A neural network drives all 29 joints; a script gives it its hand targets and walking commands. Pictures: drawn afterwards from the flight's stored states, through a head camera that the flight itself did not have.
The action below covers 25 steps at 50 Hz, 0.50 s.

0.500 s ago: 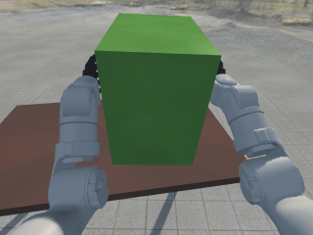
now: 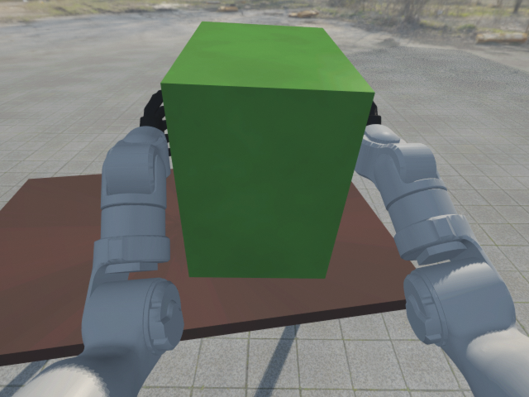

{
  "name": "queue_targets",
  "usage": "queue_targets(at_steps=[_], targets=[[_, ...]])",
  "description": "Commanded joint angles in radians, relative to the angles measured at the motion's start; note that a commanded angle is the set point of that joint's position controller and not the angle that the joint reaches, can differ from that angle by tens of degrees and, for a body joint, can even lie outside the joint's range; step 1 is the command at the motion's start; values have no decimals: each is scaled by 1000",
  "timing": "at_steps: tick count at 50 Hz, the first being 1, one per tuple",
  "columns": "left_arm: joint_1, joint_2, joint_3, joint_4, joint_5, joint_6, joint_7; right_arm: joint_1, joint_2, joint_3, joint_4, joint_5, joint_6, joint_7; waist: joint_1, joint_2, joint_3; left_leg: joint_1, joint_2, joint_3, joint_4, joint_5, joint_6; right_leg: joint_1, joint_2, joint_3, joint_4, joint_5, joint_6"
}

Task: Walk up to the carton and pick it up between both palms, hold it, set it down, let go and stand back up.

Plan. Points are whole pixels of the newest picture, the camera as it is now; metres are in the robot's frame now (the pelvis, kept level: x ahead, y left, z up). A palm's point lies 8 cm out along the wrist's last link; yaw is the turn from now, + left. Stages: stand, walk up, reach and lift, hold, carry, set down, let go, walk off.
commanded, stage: hold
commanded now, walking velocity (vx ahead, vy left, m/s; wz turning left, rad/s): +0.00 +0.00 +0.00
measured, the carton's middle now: (260, 143) +0.41 +0.01 +0.26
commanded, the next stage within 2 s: none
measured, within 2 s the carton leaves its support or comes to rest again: neither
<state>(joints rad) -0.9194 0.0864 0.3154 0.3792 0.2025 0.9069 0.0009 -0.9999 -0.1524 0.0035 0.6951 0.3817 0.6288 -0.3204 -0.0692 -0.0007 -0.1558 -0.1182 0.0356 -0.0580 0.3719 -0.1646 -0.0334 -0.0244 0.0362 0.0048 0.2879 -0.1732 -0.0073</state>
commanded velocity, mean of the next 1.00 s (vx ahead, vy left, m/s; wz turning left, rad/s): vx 0.00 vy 0.00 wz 0.00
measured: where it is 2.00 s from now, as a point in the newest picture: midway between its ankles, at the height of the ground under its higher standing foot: outside the picture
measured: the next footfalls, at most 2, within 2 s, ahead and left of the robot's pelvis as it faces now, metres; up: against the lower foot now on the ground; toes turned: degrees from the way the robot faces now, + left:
none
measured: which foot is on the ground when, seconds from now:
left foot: down 0.00-1.00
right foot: down 0.00-1.00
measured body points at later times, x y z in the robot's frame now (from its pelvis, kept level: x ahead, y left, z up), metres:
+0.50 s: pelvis +0.00 +0.00 +0.00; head -0.10 +0.01 +0.44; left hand +0.38 +0.16 +0.30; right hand +0.38 -0.14 +0.29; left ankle +0.03 +0.14 -0.75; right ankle +0.00 -0.11 -0.75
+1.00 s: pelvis +0.00 +0.00 +0.00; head -0.10 +0.01 +0.44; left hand +0.38 +0.15 +0.29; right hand +0.38 -0.15 +0.29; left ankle +0.03 +0.14 -0.75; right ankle +0.00 -0.11 -0.75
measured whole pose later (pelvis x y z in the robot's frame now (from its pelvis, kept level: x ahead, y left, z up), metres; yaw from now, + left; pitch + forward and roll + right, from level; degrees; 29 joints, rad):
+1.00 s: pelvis +0.00 +0.00 +0.00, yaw +0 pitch -5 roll -1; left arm -0.92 0.09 0.31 0.38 0.19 0.91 0.01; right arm -1.00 -0.16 0.00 0.69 0.39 0.64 -0.32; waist -0.07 0.00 -0.16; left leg -0.13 0.04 -0.06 0.38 -0.17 -0.03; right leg -0.03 0.04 0.01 0.29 -0.17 -0.01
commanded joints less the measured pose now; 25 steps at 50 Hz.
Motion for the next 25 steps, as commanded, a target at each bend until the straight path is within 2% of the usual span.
queue_targets(at_steps=[1, 4, 6, 11, 13, 16, 17, 21, 23, 24, 25], targets=[[-783, -602, -374, -190, -166, -117, -128, -854, 650, 255, -315, 177, -22, 151, -9, 51, -352, 152, -66, 43, -12, 219, -11, 16, 42, -6, -29, 200, 63], [-778, -617, -390, -213, -175, -116, -128, -871, 666, 278, -369, 188, -27, 149, -8, 51, -396, 166, -68, 41, -1, 253, -13, 43, 44, -6, -22, 240, 64], [-777, -605, -377, -175, -164, -114, -130, -864, 658, 262, -338, 179, -20, 148, -9, 42, -340, 146, -69, 41, -12, 216, -9, 18, 42, -5, -32, 193, 65], [-799, -616, -396, -203, -181, -119, -121, -867, 661, 262, -340, 184, -22, 153, -8, 60, -373, 146, -63, 39, -8, 217, -14, 15, 44, -6, -27, 185, 61], [-788, -608, -380, -180, -173, -119, -123, -861, 657, 257, -319, 177, -18, 154, -6, 42, -340, 137, -64, 38, -17, 193, -8, 7, 42, -5, -34, 164, 60], [-802, -607, -379, -192, -176, -122, -124, -867, 661, 256, -311, 177, -17, 156, -9, 47, -354, 134, -63, 38, -20, 183, -7, 14, 40, -6, -31, 167, 60], [-793, -613, -387, -202, -181, -122, -122, -867, 663, 261, -341, 181, -21, 156, -5, 52, -380, 145, -66, 41, -13, 206, -10, 22, 41, -4, -29, 186, 60], [-794, -622, -388, -179, -182, -121, -122, -879, 660, 263, -345, 181, -25, 155, -4, 52, -372, 141, -64, 38, -10, 211, -14, 14, 44, -4, -29, 179, 59], [-789, -617, -379, -181, -175, -123, -123, -847, 657, 257, -307, 180, -17, 156, -8, 54, -357, 142, -61, 35, -14, 199, -13, 8, 42, -3, -29, 166, 56], [-793, -623, -393, -201, -184, -124, -122, -864, 663, 263, -340, 185, -23, 156, -5, 58, -381, 141, -62, 37, -10, 215, -15, 24, 43, -6, -26, 186, 57], [-800, -619, -391, -201, -184, -122, -120, -857, 657, 259, -321, 186, -19, 156, -9, 58, -377, 139, -62, 35, -8, 216, -13, 19, 43, -5, -26, 191, 57]])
